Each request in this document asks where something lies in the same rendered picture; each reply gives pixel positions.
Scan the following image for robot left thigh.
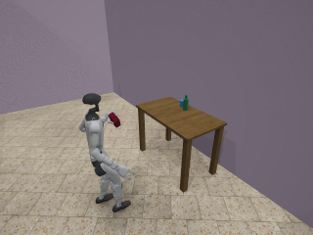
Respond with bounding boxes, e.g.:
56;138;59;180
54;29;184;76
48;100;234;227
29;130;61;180
102;149;109;181

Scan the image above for left robot hand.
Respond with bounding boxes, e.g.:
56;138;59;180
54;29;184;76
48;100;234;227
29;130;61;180
105;111;118;124

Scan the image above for table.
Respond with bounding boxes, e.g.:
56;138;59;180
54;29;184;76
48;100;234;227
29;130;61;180
136;96;227;193

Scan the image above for robot right upper arm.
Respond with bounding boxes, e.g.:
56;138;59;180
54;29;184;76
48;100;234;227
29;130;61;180
89;121;101;158

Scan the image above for right robot hand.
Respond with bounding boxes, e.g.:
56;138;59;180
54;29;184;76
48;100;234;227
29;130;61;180
117;165;136;180

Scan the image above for robot left shin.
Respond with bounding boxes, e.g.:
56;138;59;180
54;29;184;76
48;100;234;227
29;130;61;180
99;177;111;200

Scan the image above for sponge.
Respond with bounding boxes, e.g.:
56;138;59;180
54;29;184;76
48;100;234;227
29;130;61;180
109;113;121;128

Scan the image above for right robot forearm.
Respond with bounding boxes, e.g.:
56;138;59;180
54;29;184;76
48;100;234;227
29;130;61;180
91;150;120;171

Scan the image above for left robot forearm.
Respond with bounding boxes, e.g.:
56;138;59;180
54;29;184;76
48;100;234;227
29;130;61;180
101;116;107;123

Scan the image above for robot left upper arm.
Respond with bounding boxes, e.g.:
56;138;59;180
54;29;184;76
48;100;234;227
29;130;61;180
78;111;89;132

